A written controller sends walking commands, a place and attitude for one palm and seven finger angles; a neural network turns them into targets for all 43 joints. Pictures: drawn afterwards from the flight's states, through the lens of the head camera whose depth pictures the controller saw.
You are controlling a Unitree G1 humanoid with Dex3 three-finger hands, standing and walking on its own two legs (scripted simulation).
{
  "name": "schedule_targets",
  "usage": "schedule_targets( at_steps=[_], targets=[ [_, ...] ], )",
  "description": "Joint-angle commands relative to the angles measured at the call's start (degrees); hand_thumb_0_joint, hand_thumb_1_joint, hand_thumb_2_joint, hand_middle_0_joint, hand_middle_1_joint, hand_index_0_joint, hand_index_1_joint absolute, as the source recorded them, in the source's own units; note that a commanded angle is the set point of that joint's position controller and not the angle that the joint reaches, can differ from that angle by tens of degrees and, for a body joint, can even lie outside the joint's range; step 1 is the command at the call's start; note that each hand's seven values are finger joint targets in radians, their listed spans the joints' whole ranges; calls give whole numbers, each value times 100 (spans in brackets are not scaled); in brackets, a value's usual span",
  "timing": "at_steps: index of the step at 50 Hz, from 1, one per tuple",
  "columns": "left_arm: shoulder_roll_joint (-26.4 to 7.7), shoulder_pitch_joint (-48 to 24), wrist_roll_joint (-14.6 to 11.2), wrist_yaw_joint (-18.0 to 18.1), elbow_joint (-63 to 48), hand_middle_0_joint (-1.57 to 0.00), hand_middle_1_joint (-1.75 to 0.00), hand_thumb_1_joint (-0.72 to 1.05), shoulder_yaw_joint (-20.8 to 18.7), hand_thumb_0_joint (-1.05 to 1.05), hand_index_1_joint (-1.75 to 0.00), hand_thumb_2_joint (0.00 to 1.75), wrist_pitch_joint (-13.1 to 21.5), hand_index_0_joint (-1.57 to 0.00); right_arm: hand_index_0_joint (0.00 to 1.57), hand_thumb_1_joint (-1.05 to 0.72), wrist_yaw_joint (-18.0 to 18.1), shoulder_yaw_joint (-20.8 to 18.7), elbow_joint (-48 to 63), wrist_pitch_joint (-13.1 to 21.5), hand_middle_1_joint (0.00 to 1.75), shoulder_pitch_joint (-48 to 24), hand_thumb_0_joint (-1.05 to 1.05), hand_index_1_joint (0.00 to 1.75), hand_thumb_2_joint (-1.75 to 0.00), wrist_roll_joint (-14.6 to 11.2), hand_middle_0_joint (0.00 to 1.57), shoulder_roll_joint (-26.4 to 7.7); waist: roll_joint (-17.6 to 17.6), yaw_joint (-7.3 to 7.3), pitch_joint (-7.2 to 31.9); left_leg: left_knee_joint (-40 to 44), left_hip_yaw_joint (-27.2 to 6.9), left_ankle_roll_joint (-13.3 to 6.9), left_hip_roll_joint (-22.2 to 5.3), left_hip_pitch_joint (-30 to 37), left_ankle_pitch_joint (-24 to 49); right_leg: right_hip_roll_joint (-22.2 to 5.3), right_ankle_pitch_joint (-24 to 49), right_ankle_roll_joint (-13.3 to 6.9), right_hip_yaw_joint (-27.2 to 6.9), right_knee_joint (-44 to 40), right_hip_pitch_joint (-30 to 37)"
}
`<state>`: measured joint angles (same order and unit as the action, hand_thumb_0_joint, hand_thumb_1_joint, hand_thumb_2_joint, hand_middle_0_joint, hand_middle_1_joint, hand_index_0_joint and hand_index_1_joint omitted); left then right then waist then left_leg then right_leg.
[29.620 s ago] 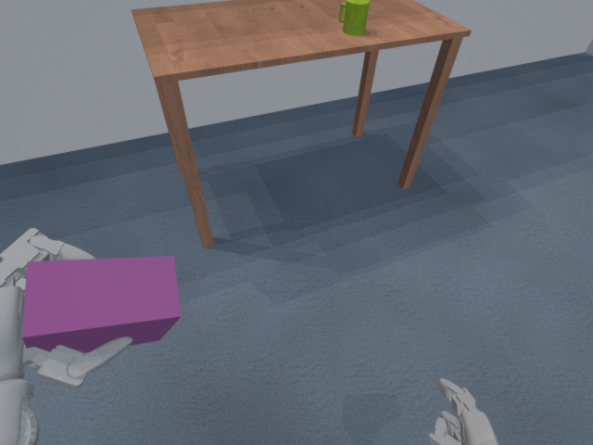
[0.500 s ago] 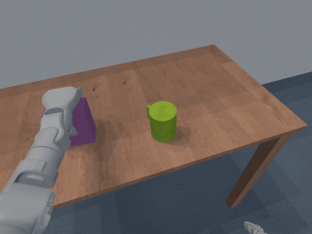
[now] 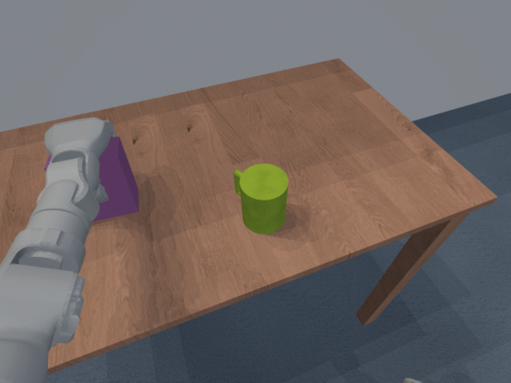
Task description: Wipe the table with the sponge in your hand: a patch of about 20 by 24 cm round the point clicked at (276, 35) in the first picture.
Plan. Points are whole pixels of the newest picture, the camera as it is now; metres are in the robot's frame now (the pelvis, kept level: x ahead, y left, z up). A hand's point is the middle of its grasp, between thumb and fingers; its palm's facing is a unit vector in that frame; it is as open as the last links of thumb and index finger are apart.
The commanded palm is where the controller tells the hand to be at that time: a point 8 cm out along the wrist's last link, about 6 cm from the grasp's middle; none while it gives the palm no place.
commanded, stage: slide back across to the first lane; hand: left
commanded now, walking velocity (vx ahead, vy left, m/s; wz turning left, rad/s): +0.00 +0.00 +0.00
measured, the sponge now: (102, 190) +0.43 +0.29 +0.06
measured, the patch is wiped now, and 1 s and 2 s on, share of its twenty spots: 0.95 0.95 0.95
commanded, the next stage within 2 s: wipe back along the first lane in 0.70 s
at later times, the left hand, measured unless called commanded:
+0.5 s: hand (67, 165) +0.43 +0.32 +0.11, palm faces -0.07 -0.01 -1.00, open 10.5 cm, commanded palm +0.41 +0.33 +0.17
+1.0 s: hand (33, 182) +0.40 +0.37 +0.11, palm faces -0.08 +0.00 -1.00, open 10.5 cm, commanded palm +0.37 +0.36 +0.16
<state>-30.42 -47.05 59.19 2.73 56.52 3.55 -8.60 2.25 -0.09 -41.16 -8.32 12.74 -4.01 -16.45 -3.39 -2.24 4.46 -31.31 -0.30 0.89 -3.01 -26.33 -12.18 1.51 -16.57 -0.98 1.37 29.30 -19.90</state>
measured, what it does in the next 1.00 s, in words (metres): stands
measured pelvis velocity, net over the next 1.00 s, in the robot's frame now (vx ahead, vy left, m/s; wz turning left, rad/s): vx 0.03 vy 0.02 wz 0.01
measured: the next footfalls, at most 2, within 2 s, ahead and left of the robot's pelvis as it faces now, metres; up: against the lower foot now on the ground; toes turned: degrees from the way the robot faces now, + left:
none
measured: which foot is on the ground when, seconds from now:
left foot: down 0.00-1.00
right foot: down 0.00-1.00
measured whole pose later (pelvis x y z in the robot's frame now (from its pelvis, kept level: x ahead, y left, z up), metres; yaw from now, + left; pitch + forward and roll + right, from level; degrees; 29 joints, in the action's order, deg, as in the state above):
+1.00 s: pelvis +0.03 +0.02 +0.00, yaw +0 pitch +6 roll -1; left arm -37.8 -29.5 56.1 -2.6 36.3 -3.8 -4.2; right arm 1.8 -0.6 -37.4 -10.6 9.9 -4.2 -17.0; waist -3.5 0.8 2.7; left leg -29.8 -0.1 -0.2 -1.8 -22.0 -13.8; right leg 0.4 -16.6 0.2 1.3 24.5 -13.9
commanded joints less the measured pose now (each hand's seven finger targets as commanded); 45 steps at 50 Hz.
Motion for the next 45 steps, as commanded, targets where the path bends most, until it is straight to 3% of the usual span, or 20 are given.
schedule_targets(
  at_steps=[1, 3, 4, 5, 7, 9, 14, 19, 22, 27, 28, 32, 34, 36, 39, 40, 44, 45],
  targets=[
    [-1358, -2022, 265, 249, -446, -120, -160, 10, -115, 0, -160, 130, -86, -120, 20, -90, -2, -264, 554, 136, 30, -7, 0, 30, -90, 25, 20, -830, 304, -81, 1341, 122, 155, -406, 335, 1133, 783, 116, 1370, -173, 68, -432, -67],
    [-1295, -2129, 216, 301, -485, -120, -160, 10, -100, 0, -160, 130, -81, -120, 20, -90, -15, -288, 548, 149, 30, 29, 0, 30, -90, 41, 20, -821, 255, -83, 1433, 105, 162, -409, 331, 1188, 801, 126, 1340, -173, 80, -439, -108],
    [-1595, -2042, 146, 306, -627, -120, -160, 10, -400, 0, -160, 130, -31, -120, 20, -90, -5, -285, 584, 150, 30, -6, 0, 30, -90, 48, 20, -820, 288, 50, 1640, 127, 127, -415, 320, 1182, 929, 119, 1488, -196, 62, -446, 90],
    [-1771, -2069, 178, 340, -653, -120, -160, 10, -483, 0, -160, 130, -25, -120, 20, -90, 12, -291, 578, 126, 30, 6, 0, 30, -90, 50, 20, -841, 281, 25, 1763, 120, 152, -422, 337, 1222, 947, 121, 1496, -179, 38, -413, 196],
    [-1737, -2071, 164, 362, -670, -120, -160, 10, -434, 0, -160, 130, -62, -120, 20, -90, 12, -283, 584, 114, 30, -29, 0, 30, -90, 34, 20, -835, 378, 3, 1685, 134, 192, -431, 336, 1200, 926, 108, 1520, -154, 49, -442, 231],
    [-1902, -2019, 147, 334, -827, -120, -160, 10, -550, 0, -160, 130, -68, -120, 20, -90, -4, -258, 630, 118, 30, -102, 0, 30, -90, 17, 20, -816, 160, 118, 1726, 200, 155, -434, 336, 1220, 1035, 105, 1605, -194, 45, -475, 345],
    [-2154, -2107, 230, 267, -1158, -120, -160, 10, -642, 0, -160, 130, -131, -120, 20, -90, -30, -241, 706, 105, 30, -203, 0, 30, -90, -16, 20, -815, -96, 166, 1670, 313, 115, -444, 340, 1369, 1049, 121, 1402, -226, 95, -531, 395],
    [-2301, -1835, 94, 143, -1659, -120, -160, 10, -811, 0, -160, 130, -79, -120, 20, -90, -15, -265, 799, 164, 30, -278, 0, 30, -90, -28, 20, -813, -132, 238, 1944, 325, 100, -469, 329, 1687, 1357, 129, 1646, -247, 107, -568, 623],
    [-2261, -1415, 3, 35, -1668, -120, -160, 10, -807, 0, -160, 130, -65, -120, 20, -90, -10, -261, 818, 145, 30, -283, 0, 30, -90, -43, 20, -852, 73, 215, 1733, 338, 138, -488, 352, 1666, 1349, 134, 1720, -215, 127, -614, 646],
    [-2516, -1238, 75, -127, -1903, -120, -160, 10, -960, 0, -160, 130, 48, -120, 20, -90, 3, -270, 815, 128, 30, -297, 0, 30, -90, -37, 20, -888, -51, 226, 1700, 290, 159, -501, 383, 1779, 1611, 124, 2007, -242, 109, -619, 699],
    [-2412, -1232, 68, -168, -1981, -120, -160, 10, -876, 0, -160, 130, 78, -120, 20, -90, 2, -273, 821, 122, 30, -309, 0, 30, -90, -38, 20, -876, -81, 200, 1699, 262, 166, -500, 380, 1841, 1714, 125, 2102, -247, 119, -608, 672],
    [-2512, -1056, -21, -312, -2253, -120, -160, 10, -996, 0, -160, 130, 220, -120, 20, -90, 12, -289, 871, 96, 30, -344, 0, 30, -90, -28, 20, -892, -114, 206, 1710, 209, 160, -509, 381, 1951, 1882, 117, 2257, -248, 125, -610, 682],
    [-2674, -1038, -52, -366, -2464, -120, -160, 10, -1122, 0, -160, 130, 309, -120, 20, -90, 27, -271, 906, 85, 30, -379, 0, 30, -90, -26, 20, -889, -258, 230, 1767, 201, 130, -499, 381, 2003, 2082, 111, 2440, -277, 115, -599, 749],
    [-2700, -873, -72, -395, -2376, -120, -160, 10, -1175, 0, -160, 130, 339, -120, 20, -90, 35, -289, 896, 67, 30, -357, 0, 30, -90, -20, 20, -904, -126, 218, 1647, 181, 145, -516, 389, 1976, 2013, 114, 2373, -256, 139, -608, 693],
    [-2899, -900, -96, -456, -2516, -120, -160, 10, -1321, 0, -160, 130, 474, -120, 20, -90, 59, -278, 920, 49, 30, -406, 0, 30, -90, -19, 20, -914, -211, 244, 1705, 159, 142, -513, 394, 1993, 2106, 100, 2486, -271, 100, -607, 730],
    [-2735, -911, -85, -468, -2493, -120, -160, 10, -1173, 0, -160, 130, 495, -120, 20, -90, 59, -281, 913, 48, 30, -377, 0, 30, -90, -11, 20, -903, -164, 208, 1704, 142, 147, -518, 397, 2023, 2115, 104, 2471, -257, 125, -580, 685],
    [-2569, -213, -212, -526, -2695, -120, -160, 10, -1240, 0, -160, 130, 560, -120, 20, -90, 8, -299, 1019, -6, 30, -446, 0, 30, -90, -9, 20, -903, -173, 303, 1744, 98, 123, -503, 383, 2039, 2369, 108, 2674, -274, 117, -569, 761],
    [-2331, -178, -227, -532, -2737, -120, -160, 10, -1045, 0, -160, 130, 553, -120, 20, -90, -8, -308, 1005, -26, 30, -455, 0, 30, -90, -17, 20, -889, -159, 250, 1679, 81, 124, -504, 383, 2065, 2367, 115, 2604, -255, 141, -550, 664]
  ],
)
